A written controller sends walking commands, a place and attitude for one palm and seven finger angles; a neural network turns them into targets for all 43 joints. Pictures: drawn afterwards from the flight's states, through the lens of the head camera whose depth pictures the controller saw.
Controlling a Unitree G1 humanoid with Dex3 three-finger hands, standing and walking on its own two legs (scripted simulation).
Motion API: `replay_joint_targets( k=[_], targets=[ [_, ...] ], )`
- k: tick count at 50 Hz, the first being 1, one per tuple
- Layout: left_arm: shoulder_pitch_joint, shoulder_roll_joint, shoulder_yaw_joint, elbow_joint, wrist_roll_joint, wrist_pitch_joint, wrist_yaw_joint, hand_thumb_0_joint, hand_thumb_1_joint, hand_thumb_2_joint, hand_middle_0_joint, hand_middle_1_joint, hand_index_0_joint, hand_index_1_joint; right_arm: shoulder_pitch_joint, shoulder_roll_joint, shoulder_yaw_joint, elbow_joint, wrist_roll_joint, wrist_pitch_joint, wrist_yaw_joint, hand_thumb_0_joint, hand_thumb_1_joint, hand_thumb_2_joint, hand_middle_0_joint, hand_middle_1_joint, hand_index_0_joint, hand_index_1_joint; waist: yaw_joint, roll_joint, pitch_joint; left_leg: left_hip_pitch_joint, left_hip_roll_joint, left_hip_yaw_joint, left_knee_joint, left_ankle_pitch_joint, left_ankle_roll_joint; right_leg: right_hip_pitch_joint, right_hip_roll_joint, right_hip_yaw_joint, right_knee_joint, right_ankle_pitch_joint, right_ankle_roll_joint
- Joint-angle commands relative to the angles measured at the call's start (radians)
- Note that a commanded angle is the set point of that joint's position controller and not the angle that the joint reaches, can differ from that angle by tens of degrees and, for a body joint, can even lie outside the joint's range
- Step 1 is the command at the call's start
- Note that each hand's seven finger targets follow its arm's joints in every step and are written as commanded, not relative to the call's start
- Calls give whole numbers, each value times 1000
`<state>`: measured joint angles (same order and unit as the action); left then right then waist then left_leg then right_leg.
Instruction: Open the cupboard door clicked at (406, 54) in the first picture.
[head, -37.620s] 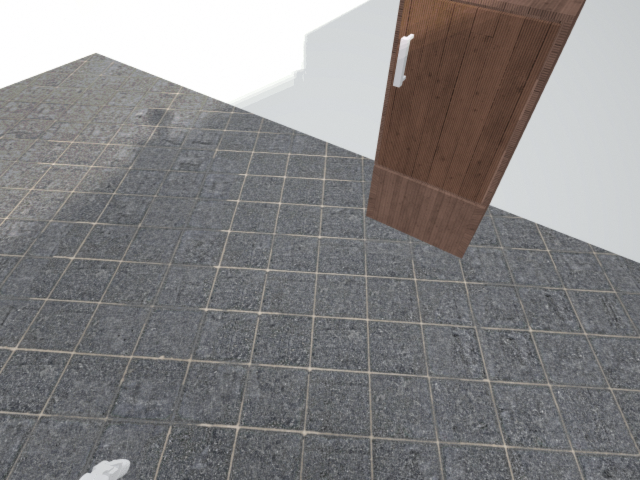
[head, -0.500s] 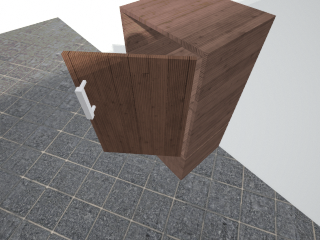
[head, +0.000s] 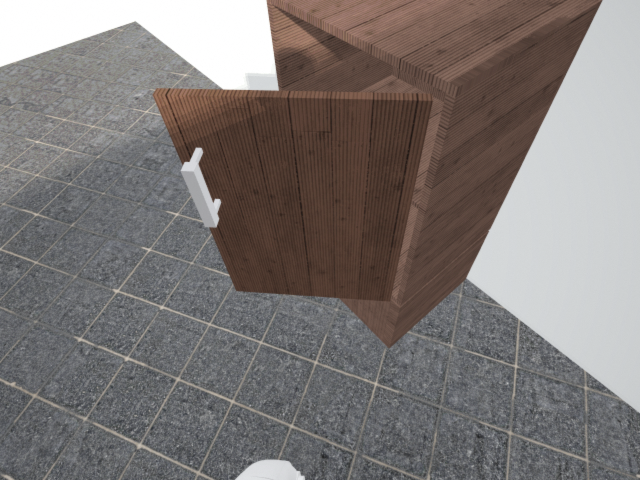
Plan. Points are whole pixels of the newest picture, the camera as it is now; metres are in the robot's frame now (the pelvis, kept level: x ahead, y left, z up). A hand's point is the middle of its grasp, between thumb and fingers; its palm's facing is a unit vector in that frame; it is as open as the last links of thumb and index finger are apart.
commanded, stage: shuffle to correct the standing spot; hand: left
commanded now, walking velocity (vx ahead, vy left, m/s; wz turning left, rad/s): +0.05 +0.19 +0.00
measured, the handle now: (204, 188) +0.56 +0.27 -0.02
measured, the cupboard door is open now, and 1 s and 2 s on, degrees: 44 44 44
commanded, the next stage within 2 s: come to a stop and stand still in 0.08 s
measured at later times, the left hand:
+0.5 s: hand out of the picture +0.08 +0.26 -0.17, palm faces +0.03 -0.97 -0.23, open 7.4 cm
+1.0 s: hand out of the picture +0.03 +0.27 -0.17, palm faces +0.02 -0.98 -0.19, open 7.3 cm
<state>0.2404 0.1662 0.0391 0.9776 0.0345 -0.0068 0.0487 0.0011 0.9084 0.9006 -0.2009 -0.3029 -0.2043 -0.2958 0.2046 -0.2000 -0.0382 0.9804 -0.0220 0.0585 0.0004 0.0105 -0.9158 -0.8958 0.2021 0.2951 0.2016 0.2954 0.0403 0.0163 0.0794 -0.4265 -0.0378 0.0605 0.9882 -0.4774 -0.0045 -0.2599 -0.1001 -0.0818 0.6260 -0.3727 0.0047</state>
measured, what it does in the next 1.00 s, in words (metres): steps on the spot: left foot, then right foot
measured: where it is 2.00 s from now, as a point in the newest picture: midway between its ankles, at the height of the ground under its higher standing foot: outside the picture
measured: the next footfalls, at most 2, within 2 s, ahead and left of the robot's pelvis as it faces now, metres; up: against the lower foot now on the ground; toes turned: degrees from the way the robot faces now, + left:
left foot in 0.20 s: +0.05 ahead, +0.20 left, +0.00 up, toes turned +2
right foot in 0.48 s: +0.05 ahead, +0.00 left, +0.00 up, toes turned -1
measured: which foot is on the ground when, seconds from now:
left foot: up 0.00-0.18, down 0.20-1.00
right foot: down 0.00-0.20, up 0.22-0.46, down 0.48-1.00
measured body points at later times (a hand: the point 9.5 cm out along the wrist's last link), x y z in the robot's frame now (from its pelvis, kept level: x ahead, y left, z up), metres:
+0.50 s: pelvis +0.02 +0.07 +0.00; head +0.05 +0.06 +0.45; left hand +0.07 +0.31 -0.15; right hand +0.05 -0.16 -0.16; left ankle +0.02 +0.20 -0.73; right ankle +0.01 -0.01 -0.73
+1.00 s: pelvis +0.00 +0.10 +0.01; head +0.00 +0.11 +0.46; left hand +0.03 +0.33 -0.15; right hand +0.02 -0.13 -0.14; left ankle +0.01 +0.20 -0.73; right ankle +0.01 -0.01 -0.73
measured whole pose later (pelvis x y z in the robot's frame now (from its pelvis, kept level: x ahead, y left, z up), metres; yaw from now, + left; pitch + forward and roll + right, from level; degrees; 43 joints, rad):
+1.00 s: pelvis +0.00 +0.10 +0.01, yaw +0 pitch -2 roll +0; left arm 0.28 0.18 -0.01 1.03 0.01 0.00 0.04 0.00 0.92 0.90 -0.20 -0.30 -0.20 -0.30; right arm 0.28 -0.16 0.01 1.04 -0.02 0.00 -0.01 0.01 -0.92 -0.90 0.20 0.30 0.20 0.30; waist 0.00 -0.02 0.02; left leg -0.20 0.00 0.05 0.48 -0.25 0.03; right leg -0.19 0.00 -0.05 0.46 -0.24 -0.01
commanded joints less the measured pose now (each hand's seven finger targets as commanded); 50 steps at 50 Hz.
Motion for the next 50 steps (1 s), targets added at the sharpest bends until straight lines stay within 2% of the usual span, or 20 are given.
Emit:
replay_joint_targets(
  k=[1,4,8,9,10,11,12,13,15,19,22,25,27,28,29,31,34,38,43,50],
  targets=[
    [54,219,51,-43,6,-11,6,0,900,900,-200,-300,-200,-300,-27,-55,-17,-100,7,-23,16,0,-900,-900,200,300,200,300,-4,-238,-57,-121,72,-50,19,70,-33,88,-253,192,-239,579,-173],
    [42,256,65,-57,11,-5,-4,0,900,900,-200,-300,-200,-300,-42,-31,-15,-103,17,-31,24,0,-900,-900,200,300,200,300,5,-224,-61,34,40,22,-213,113,-38,8,-229,158,-217,450,-139],
    [22,252,69,-60,2,21,-14,0,900,900,-200,-300,-200,-300,97,-72,-21,-62,14,-51,15,0,-900,-900,200,300,200,300,-50,-120,-124,330,24,80,-521,293,-34,-107,-135,81,-28,233,-53],
    [25,187,59,-78,1,32,-15,0,900,900,-200,-300,-200,-300,150,-143,-37,-53,8,-58,8,0,-900,-900,200,300,200,300,-72,95,-150,409,164,-85,-564,389,14,-207,-46,2,147,2,-9],
    [0,122,44,-99,-5,42,-15,0,900,900,-200,-300,-200,-300,186,-222,-52,-58,-2,-55,3,0,-900,-900,200,300,200,300,-91,337,-146,369,363,-348,-656,539,135,-329,55,-24,374,-336,26],
    [-14,115,38,-101,-6,46,-6,0,900,900,-200,-300,-200,-300,188,-217,-46,-65,-5,-47,-6,0,-900,-900,200,300,200,300,-100,238,-126,257,408,-375,-690,477,213,-307,48,71,495,-317,-4],
    [-12,94,33,-107,-5,37,-10,0,900,900,-200,-300,-200,-300,145,-184,-35,-73,-15,-55,-12,0,-900,-900,200,300,200,300,-77,159,-87,200,389,-358,-711,370,226,-302,31,75,532,-250,-20],
    [-4,77,31,-74,-5,31,-13,0,900,900,-200,-300,-200,-300,94,-152,-26,-68,-16,-65,-18,0,-900,-900,200,300,200,300,-55,230,-106,184,349,-349,-710,347,205,-291,20,96,536,-179,-21],
    [47,80,23,-34,-7,20,-28,0,900,900,-200,-300,-200,-300,36,-104,-7,-70,-16,-82,-23,0,-900,-900,200,300,200,300,-26,184,-99,163,303,-252,-684,453,180,-220,20,88,448,-92,-14],
    [27,54,0,-15,-21,15,-37,0,900,900,-200,-300,-200,-300,71,-112,-9,-32,-19,-80,-39,0,-900,-900,200,300,200,300,-48,117,-99,226,310,-211,-627,677,176,-92,61,44,108,-99,-4],
    [91,67,7,6,-19,11,-37,0,900,900,-200,-300,-200,-300,83,-122,-14,-10,-7,-68,-40,0,-900,-900,200,300,200,300,-22,46,-127,174,275,-189,-567,538,128,88,82,38,-147,106,-8],
    [97,161,8,17,-15,-8,-26,0,900,900,-200,-300,-200,-300,72,-16,17,-7,11,-63,-31,0,-900,-900,200,300,200,300,-33,-202,-81,55,89,-13,-437,106,2,115,-166,289,-308,359,-108],
    [50,138,2,14,-17,-17,-24,0,900,900,-200,-300,-200,-300,69,-16,15,22,2,-53,-29,0,-900,-900,200,300,200,300,-42,-227,-56,105,90,-28,-347,50,-2,39,-139,265,-332,375,-157],
    [103,127,3,18,4,-25,22,0,900,900,-200,-300,-200,-300,24,-97,-5,-18,2,-66,-21,0,-900,-900,200,300,200,300,-36,-77,-68,101,73,-5,-235,99,-18,65,-148,359,-266,722,-133],
    [76,166,7,-4,-5,-38,28,0,900,900,-200,-300,-200,-300,40,-40,16,-38,7,-68,-20,0,-900,-900,200,300,200,300,-68,-5,-100,83,87,-33,-302,91,-14,149,-183,285,-226,930,-135],
    [65,145,-9,-5,-19,-42,16,0,900,900,-200,-300,-200,-300,107,-8,18,-4,12,-77,-22,0,-900,-900,200,300,200,300,-76,-63,-184,177,74,-24,-486,225,4,219,-99,175,-108,1035,-109],
    [82,108,-21,5,-24,-33,10,0,900,900,-200,-300,-200,-300,134,-45,15,7,11,-86,-29,0,-900,-900,200,300,200,300,-55,-78,-160,234,138,-71,-507,482,29,162,-34,135,-133,768,-57],
    [63,114,-24,5,-25,-21,1,0,900,900,-200,-300,-200,-300,103,-43,21,7,7,-73,-29,0,-900,-900,200,300,200,300,-53,-22,-9,185,125,-87,-554,336,24,57,-17,159,-223,375,-58],
    [58,116,-29,4,-25,-15,-7,0,900,900,-200,-300,-200,-300,93,-60,25,10,3,-74,-22,0,-900,-900,200,300,200,300,-49,-1,20,157,123,-119,-613,229,35,26,5,163,-283,68,-57],
    [82,115,-32,12,-23,-15,-11,0,900,900,-200,-300,-200,-300,96,-82,28,17,5,-83,-21,0,-900,-900,200,300,200,300,-43,10,-34,147,134,-151,-660,190,46,73,9,139,-264,95,-49]
  ],
)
